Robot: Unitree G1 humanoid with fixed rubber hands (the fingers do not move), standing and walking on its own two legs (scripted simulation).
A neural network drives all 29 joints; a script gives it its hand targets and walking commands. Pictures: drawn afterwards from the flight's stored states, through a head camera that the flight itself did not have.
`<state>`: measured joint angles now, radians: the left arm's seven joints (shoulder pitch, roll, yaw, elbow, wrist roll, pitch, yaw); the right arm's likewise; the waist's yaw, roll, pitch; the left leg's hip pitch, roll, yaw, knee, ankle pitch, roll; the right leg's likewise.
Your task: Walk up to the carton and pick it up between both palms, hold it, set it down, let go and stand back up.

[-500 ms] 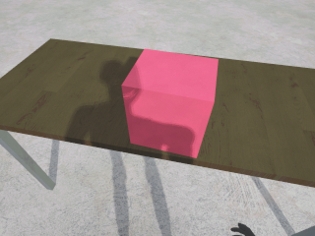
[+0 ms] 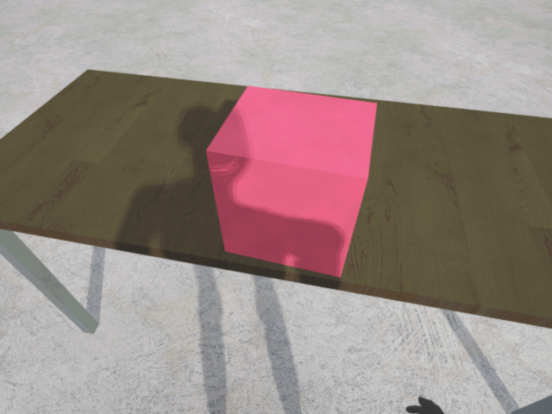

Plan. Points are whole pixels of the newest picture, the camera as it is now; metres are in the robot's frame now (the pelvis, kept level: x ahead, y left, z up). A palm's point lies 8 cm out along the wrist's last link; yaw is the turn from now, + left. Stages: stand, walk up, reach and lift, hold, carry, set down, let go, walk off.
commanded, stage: walk up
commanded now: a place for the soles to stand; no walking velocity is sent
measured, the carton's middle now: (295, 183) +0.47 -0.03 +0.08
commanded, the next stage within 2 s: none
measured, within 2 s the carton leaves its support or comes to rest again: neither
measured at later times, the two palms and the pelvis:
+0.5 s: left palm out of the picture +0.06 +0.30 -0.11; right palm out of the picture +0.09 -0.25 -0.11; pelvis -0.01 +0.00 +0.00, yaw +0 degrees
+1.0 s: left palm out of the picture +0.07 +0.30 -0.11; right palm out of the picture +0.09 -0.25 -0.11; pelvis -0.01 +0.01 +0.00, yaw +0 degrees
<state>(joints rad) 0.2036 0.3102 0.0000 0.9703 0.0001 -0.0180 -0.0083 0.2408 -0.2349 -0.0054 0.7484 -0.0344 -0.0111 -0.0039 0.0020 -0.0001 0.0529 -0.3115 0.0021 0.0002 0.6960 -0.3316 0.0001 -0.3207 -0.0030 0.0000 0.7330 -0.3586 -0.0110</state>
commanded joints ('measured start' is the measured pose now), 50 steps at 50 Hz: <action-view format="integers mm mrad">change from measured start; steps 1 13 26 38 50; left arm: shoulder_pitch -36 -10 -30 -23 16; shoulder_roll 282 272 294 296 278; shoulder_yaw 82 84 84 88 89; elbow -104 -111 -120 -138 -128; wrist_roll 12 18 16 18 14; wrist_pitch -32 -17 -20 -22 -16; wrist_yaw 18 9 9 15 10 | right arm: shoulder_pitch -51 -90 -77 -65 -105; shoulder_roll -293 -332 -335 -326 -355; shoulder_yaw -88 -100 -98 -99 -108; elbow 12 2 2 1 -20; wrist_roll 34 22 32 30 28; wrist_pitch -26 -19 -15 -9 -14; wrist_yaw -13 -7 -5 -5 -4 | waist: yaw -11 10 -1 -8 7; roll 5 64 23 36 95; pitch -29 63 27 -10 1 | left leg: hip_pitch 74 -40 10 64 -13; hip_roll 48 91 84 64 163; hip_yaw -57 -140 -121 -90 -190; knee -42 -177 -117 -56 -199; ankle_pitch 116 -171 -20 36 -105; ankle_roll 65 92 93 87 134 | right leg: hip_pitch -91 -120 -92 -107 -68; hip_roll -141 -74 -78 -98 -26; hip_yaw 250 210 217 248 133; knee -247 -250 -229 -229 -114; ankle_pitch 319 -19 120 149 66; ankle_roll -106 -79 -78 -87 -60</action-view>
